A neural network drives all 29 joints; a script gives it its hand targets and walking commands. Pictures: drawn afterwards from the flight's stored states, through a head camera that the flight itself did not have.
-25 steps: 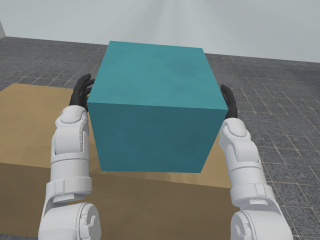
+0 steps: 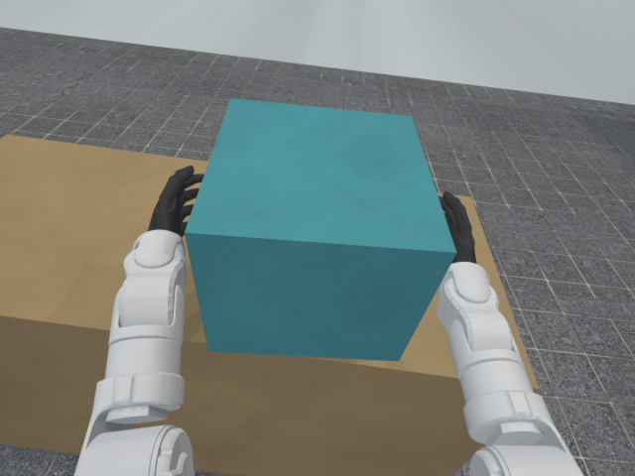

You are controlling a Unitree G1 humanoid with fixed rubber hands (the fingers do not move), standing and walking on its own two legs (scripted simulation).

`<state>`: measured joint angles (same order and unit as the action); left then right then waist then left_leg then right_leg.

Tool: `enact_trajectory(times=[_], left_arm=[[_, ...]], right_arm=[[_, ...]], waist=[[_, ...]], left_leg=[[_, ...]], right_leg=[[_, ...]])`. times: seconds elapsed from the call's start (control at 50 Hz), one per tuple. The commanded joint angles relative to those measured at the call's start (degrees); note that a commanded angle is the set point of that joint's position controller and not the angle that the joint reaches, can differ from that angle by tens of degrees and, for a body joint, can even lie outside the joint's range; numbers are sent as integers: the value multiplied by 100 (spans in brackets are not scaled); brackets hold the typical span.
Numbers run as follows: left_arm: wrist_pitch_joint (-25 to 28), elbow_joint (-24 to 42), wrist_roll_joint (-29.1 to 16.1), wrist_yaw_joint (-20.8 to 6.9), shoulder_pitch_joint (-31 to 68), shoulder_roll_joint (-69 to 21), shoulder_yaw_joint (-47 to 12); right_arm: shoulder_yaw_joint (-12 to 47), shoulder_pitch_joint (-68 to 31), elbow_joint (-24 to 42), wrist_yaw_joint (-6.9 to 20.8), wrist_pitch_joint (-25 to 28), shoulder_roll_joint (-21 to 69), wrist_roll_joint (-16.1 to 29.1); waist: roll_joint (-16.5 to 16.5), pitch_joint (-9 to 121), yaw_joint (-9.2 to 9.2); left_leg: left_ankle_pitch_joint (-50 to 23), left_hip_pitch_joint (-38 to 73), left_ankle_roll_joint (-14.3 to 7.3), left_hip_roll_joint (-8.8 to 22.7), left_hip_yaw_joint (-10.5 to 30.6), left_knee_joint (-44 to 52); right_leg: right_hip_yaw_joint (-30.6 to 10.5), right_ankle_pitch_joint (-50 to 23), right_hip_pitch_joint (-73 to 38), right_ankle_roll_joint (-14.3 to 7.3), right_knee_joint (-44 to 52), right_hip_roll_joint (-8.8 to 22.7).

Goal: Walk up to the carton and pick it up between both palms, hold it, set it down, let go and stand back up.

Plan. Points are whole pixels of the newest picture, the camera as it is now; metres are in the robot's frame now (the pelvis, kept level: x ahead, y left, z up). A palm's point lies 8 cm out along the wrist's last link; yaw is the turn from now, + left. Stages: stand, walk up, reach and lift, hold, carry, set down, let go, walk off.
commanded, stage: set down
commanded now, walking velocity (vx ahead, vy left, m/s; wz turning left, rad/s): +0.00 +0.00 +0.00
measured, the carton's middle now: (314, 228) +0.43 -0.01 +0.12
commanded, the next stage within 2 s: none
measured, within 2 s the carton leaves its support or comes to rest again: neither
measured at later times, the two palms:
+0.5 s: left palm (171, 238) +0.39 +0.17 +0.14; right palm (442, 266) +0.36 -0.18 +0.12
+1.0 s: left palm (175, 240) +0.42 +0.18 +0.11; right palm (430, 261) +0.39 -0.18 +0.10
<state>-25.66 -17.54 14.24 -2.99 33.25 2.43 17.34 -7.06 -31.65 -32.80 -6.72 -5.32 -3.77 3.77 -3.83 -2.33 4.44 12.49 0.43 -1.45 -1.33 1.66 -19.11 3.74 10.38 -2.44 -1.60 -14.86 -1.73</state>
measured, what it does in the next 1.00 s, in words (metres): stands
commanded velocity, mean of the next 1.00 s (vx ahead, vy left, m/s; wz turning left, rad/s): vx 0.00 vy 0.00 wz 0.00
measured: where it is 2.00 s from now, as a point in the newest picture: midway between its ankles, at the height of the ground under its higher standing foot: outside the picture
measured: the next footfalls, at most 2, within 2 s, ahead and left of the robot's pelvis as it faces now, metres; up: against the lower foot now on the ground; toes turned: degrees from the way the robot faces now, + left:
none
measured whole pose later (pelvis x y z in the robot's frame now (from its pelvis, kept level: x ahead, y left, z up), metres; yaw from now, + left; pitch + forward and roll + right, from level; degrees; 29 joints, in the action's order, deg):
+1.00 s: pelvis +0.01 +0.00 +0.00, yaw -1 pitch +1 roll -1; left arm -8.3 -47.3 13.4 -1.6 44.2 4.4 21.9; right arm -26.3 -38.9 -48.1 -2.4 5.1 1.3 -13.5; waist -2.2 0.1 0.8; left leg 11.1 -7.2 -1.4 -1.0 0.0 -17.7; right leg 3.9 9.1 5.5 -1.6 -14.0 -1.5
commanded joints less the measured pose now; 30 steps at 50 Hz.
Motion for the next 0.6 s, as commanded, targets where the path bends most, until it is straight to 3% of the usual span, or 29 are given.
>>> enact_trajectory(times=[0.0,0.14,0.24,0.38,0.48,0.58], left_arm=[[311,932,-589,-857,3171,-2582,-2367],[740,768,-827,-648,3769,-2898,-2841],[937,67,-765,-640,3900,-2964,-2629],[1253,-917,-575,-685,4072,-2885,-1959],[1603,-1353,-476,-595,4325,-2855,-1671],[1885,-1554,-447,-504,4671,-2821,-1564]], right_arm=[[2052,-4145,1812,650,574,2569,179],[1752,-4291,1726,760,843,2505,-92],[1299,-4315,1175,818,951,2410,-453],[727,-4523,443,936,1107,2463,-905],[488,-4703,94,1074,1311,2586,-1139],[352,-4814,-153,1144,1458,2747,-1307]], waist=[[584,2480,-184],[774,2967,2],[662,2739,33],[466,2586,-183],[458,2848,-368],[478,3164,-439]], left_leg=[[-2691,86,467,-109,-327,-10],[-3134,886,708,19,-236,-201],[-2780,851,713,101,-238,-72],[-2153,257,585,93,-382,145],[-2149,95,524,85,-486,167],[-2180,-67,472,81,-563,184]], right_leg=[[138,-3070,-1180,427,-361,63],[319,-2543,-359,330,-200,-57],[359,-1954,-84,303,-38,-41],[324,-1810,-348,338,-44,37],[294,-2035,-568,345,-119,60],[217,-2316,-761,367,-207,107]])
